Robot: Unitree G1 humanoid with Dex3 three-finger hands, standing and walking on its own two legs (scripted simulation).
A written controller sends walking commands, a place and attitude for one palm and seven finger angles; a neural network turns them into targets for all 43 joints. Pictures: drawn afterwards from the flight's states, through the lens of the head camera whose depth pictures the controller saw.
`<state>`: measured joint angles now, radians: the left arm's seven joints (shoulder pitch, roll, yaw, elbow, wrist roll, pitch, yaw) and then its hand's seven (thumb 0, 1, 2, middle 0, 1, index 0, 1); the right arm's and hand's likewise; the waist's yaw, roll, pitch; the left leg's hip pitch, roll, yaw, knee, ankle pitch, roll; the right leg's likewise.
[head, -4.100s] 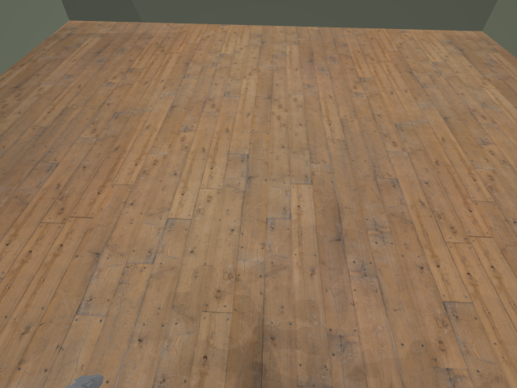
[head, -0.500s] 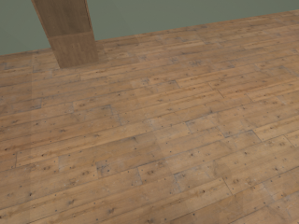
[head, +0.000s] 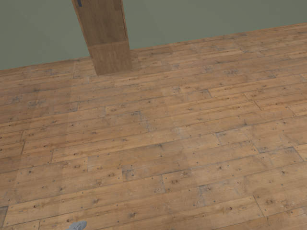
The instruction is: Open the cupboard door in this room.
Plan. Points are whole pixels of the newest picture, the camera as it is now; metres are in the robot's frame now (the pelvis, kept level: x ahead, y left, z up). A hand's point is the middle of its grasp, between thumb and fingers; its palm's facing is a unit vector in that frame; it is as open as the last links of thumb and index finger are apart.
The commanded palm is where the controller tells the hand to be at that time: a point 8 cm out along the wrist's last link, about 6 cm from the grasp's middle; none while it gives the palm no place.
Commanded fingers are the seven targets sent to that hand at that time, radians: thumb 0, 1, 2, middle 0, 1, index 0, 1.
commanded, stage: turn or walk to find it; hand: left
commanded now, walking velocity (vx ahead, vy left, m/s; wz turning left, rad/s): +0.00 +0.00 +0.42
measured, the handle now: out of the picture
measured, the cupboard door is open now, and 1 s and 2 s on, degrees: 0 0 0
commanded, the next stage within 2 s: stand and wait in 1.72 s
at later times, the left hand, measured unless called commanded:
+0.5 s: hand out of the picture -0.06 +0.25 -0.18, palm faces +0.28 -0.93 -0.24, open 7.4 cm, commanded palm none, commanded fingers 0.00 0.90 0.90 -0.20 -0.30 -0.20 -0.30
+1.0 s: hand out of the picture -0.07 +0.20 -0.14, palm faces +0.44 -0.86 -0.26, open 7.4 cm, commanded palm none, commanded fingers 0.00 0.90 0.90 -0.20 -0.30 -0.20 -0.30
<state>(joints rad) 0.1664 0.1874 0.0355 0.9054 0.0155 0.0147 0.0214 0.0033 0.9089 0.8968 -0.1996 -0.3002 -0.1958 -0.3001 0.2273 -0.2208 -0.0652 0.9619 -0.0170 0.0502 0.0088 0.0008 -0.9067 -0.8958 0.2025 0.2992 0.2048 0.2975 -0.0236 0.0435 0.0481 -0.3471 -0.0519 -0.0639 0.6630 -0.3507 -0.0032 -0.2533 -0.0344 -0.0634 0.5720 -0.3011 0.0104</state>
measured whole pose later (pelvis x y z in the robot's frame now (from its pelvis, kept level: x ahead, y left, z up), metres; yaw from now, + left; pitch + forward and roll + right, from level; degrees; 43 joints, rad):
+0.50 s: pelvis -0.04 +0.03 +0.00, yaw +13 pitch -2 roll +0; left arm 0.26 0.27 0.07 1.00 0.02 0.07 0.02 0.01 0.91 0.90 -0.20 -0.30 -0.20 -0.30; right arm 0.16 -0.20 -0.04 0.95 -0.02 0.02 0.01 0.00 -0.91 -0.90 0.20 0.30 0.20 0.30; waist 0.02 -0.06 0.07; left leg -0.24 0.01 0.06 0.57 -0.29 0.03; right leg -0.41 -0.11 -0.08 1.01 -0.47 0.06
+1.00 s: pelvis -0.06 +0.00 +0.01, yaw +26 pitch -2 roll +1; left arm 0.22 0.16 0.02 0.93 0.02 0.01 0.02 0.00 0.91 0.90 -0.20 -0.30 -0.20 -0.30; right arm 0.23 -0.25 -0.09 0.98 -0.02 0.08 0.03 0.00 -0.91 -0.90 0.20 0.30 0.20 0.30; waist -0.02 0.04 0.05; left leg -0.48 0.00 -0.02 1.11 -0.38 -0.05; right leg -0.20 -0.08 -0.15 0.51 -0.28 -0.02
